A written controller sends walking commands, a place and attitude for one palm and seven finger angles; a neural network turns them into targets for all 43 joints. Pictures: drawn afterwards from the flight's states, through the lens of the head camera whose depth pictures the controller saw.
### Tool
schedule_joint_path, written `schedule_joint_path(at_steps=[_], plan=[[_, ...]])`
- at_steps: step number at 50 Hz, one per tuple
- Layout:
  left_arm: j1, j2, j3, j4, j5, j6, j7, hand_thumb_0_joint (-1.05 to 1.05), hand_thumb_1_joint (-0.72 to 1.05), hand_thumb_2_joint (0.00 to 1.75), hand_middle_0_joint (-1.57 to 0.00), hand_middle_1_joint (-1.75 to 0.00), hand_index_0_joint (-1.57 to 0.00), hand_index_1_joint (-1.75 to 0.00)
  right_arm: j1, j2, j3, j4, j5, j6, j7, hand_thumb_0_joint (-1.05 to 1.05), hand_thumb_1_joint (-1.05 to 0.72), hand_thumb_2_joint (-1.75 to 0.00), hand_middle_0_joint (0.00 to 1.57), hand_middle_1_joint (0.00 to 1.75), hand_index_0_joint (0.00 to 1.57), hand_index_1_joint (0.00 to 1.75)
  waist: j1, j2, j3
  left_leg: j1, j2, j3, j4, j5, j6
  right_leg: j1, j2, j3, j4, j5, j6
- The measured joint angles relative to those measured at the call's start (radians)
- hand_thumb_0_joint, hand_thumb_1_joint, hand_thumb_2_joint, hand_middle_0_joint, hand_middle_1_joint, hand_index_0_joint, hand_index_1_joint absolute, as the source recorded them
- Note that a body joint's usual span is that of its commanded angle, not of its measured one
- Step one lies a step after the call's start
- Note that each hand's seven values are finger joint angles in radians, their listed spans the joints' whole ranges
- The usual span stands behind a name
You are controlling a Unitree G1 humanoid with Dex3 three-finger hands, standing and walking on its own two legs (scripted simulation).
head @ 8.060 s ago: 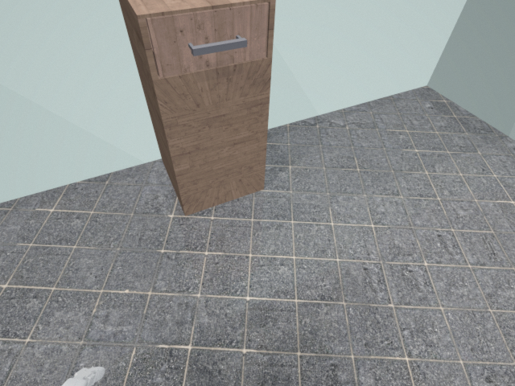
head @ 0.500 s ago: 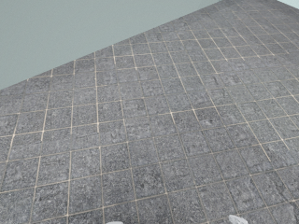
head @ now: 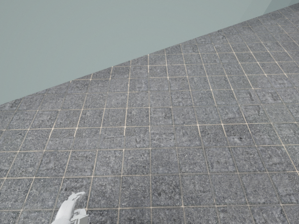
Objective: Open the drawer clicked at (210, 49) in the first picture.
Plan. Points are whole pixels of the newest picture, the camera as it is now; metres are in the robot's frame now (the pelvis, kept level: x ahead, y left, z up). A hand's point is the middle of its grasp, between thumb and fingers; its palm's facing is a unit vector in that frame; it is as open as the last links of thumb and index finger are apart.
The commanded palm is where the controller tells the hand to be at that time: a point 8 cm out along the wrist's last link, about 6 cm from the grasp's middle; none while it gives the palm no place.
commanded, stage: turn to face it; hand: left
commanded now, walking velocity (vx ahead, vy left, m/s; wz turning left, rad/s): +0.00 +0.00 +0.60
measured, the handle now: out of the picture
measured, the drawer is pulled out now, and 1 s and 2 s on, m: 0.00 0.00 0.00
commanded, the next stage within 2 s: none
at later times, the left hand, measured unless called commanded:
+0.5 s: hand out of the picture -0.07 +0.24 -0.18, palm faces +0.37 -0.89 -0.25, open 7.4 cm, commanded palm none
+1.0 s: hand out of the picture -0.02 +0.26 -0.13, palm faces +0.56 -0.78 -0.27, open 7.4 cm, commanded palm none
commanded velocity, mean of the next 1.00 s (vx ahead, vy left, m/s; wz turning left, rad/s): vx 0.00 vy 0.00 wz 0.60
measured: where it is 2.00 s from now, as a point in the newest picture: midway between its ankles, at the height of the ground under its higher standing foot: outside the picture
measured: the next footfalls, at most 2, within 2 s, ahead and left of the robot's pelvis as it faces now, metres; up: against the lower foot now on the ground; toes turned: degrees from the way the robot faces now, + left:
left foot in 0.46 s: -0.02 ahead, +0.14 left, +0.00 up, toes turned +25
right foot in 1.02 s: +0.08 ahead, -0.07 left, +0.00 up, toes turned +37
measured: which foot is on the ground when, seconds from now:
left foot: down 0.00-0.00, up 0.02-0.44, down 0.46-1.00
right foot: down 0.00-0.46, up 0.48-1.00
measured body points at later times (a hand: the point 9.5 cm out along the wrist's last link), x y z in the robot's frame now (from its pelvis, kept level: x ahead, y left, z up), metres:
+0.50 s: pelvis -0.03 +0.03 -0.01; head +0.00 +0.07 +0.44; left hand -0.09 +0.29 -0.17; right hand +0.17 -0.19 -0.13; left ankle -0.05 +0.13 -0.73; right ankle +0.00 -0.12 -0.72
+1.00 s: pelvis -0.03 +0.01 +0.01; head +0.00 +0.02 +0.45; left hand -0.05 +0.30 -0.11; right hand +0.15 -0.18 -0.14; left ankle -0.05 +0.13 -0.73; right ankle +0.05 -0.10 -0.72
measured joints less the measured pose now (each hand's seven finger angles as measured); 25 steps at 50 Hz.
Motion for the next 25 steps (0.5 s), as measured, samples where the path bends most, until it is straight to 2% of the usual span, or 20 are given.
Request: schedule_joint_path(at_steps=[2, 3, 6, 9, 14, 19, 21, 23, 24, 25], plan=[[0.009, -0.017, -0.011, 0.002, 0.007, -0.012, 0.004, 0.01, 0.91, 0.9, -0.2, -0.3, -0.2, -0.3, -0.003, -0.016, -0.012, 0.008, 0.002, 0.01, -0.002, 0.01, -0.9, -0.9, 0.2, 0.3, 0.2, 0.3, -0.002, 0.027, 0.009, -0.064, 0.0, 0.016, 0.177, -0.154, -0.021, 0.001, 0.0, -0.029, 0.021, -0.005, -0.061], [0.018, -0.024, -0.016, 0.004, 0.009, -0.012, 0.005, 0.01, 0.91, 0.9, -0.2, -0.3, -0.2, -0.3, -0.001, -0.022, -0.018, 0.009, 0.001, 0.017, -0.002, 0.01, -0.9, -0.9, 0.2, 0.3, 0.2, 0.3, -0.006, 0.032, 0.009, -0.1, -0.001, 0.037, 0.283, -0.194, -0.026, 0.01, -0.01, -0.045, 0.023, -0.015, -0.08], [0.053, -0.038, -0.02, 0.013, 0.01, -0.007, 0.007, 0.01, 0.9, 0.9, -0.2, -0.3, -0.21, -0.3, -0.002, -0.037, -0.027, 0.017, -0.004, 0.029, 0.009, 0.01, -0.91, -0.9, 0.2, 0.3, 0.2, 0.3, -0.002, 0.031, 0.006, -0.172, 0.03, 0.102, 0.523, -0.167, -0.045, 0.05, -0.04, -0.08, -0.011, -0.014, -0.095], [0.084, -0.042, -0.021, 0.027, 0.012, -0.006, 0.007, 0.01, 0.9, 0.9, -0.2, -0.3, -0.21, -0.3, -0.008, -0.046, -0.03, 0.02, -0.005, 0.035, 0.02, 0.01, -0.91, -0.9, 0.2, 0.3, 0.2, 0.3, 0.002, 0.026, 0.008, -0.2, 0.074, 0.124, 0.612, -0.101, -0.062, 0.078, -0.061, -0.116, -0.039, -0.002, -0.092], [0.127, -0.038, -0.019, 0.046, 0.018, -0.004, 0.007, 0.01, 0.9, 0.9, -0.2, -0.3, -0.21, -0.3, -0.034, -0.048, -0.026, 0.026, -0.005, 0.048, 0.026, 0.01, -0.91, -0.9, 0.2, 0.3, 0.2, 0.3, 0.021, 0.006, 0.02, -0.178, 0.123, 0.14, 0.548, -0.092, -0.08, 0.096, -0.094, -0.181, -0.047, -0.004, -0.085], [0.156, -0.012, -0.008, 0.066, 0.026, 0.003, 0.003, 0.01, 0.9, 0.9, -0.2, -0.3, -0.21, -0.3, -0.083, -0.041, -0.013, 0.017, 0.001, 0.043, 0.027, 0.01, -0.91, -0.9, 0.2, 0.3, 0.2, 0.3, 0.053, -0.027, 0.038, -0.101, 0.138, 0.196, 0.329, -0.141, -0.074, 0.082, -0.135, -0.239, -0.012, -0.02, -0.062], [0.165, 0.005, 0.0, 0.073, 0.028, 0.006, 0.001, 0.01, 0.9, 0.9, -0.2, -0.3, -0.21, -0.3, -0.103, -0.037, -0.007, 0.004, 0.004, 0.032, 0.026, 0.01, -0.91, -0.9, 0.2, 0.3, 0.2, 0.3, 0.066, -0.044, 0.043, -0.057, 0.132, 0.222, 0.222, -0.139, -0.064, 0.067, -0.155, -0.261, 0.023, -0.036, -0.047], [0.18, 0.023, 0.009, 0.079, 0.023, 0.012, -0.001, 0.01, 0.9, 0.9, -0.2, -0.3, -0.21, -0.3, -0.113, -0.037, 0.0, -0.015, 0.004, 0.014, 0.028, 0.01, -0.91, -0.9, 0.2, 0.3, 0.2, 0.3, 0.073, -0.055, 0.037, 0.007, 0.123, 0.241, 0.067, -0.047, -0.05, 0.041, -0.178, -0.282, 0.086, -0.067, -0.026], [0.182, 0.037, 0.016, 0.084, 0.018, 0.019, -0.002, 0.01, 0.9, 0.9, -0.2, -0.3, -0.21, -0.3, -0.122, -0.031, 0.0, -0.021, 0.002, 0.002, 0.027, 0.01, -0.91, -0.9, 0.2, 0.3, 0.2, 0.3, 0.074, -0.073, 0.039, 0.003, 0.108, 0.243, 0.057, -0.026, -0.027, 0.011, -0.192, -0.261, 0.153, -0.099, -0.014], [0.178, 0.051, 0.022, 0.092, 0.016, 0.031, 0.0, 0.01, 0.9, 0.9, -0.2, -0.3, -0.21, -0.3, -0.131, -0.023, 0.003, -0.027, 0.003, -0.009, 0.025, 0.01, -0.91, -0.9, 0.2, 0.3, 0.2, 0.3, 0.079, -0.09, 0.043, -0.009, 0.095, 0.241, 0.078, -0.038, 0.001, -0.028, -0.186, -0.209, 0.243, -0.178, -0.003]])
